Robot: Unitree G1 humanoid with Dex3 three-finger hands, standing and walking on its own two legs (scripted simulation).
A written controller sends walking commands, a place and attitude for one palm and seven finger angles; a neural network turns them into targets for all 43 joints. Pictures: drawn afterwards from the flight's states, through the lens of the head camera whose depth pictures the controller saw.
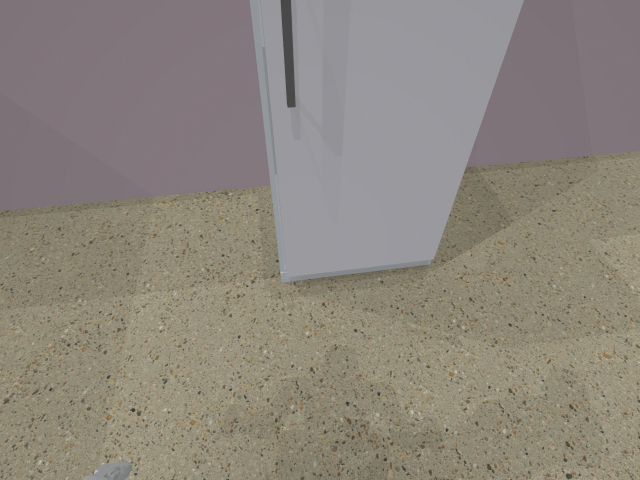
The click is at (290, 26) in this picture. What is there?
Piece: fridge door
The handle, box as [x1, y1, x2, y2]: [281, 0, 295, 107]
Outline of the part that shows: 281,0 287,106 289,107 295,106 290,0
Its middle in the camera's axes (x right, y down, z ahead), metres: -0.07 -0.45 +0.76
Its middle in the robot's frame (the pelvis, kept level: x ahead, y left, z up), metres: +0.89 +0.12 +0.23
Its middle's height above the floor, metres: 1.00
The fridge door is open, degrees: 0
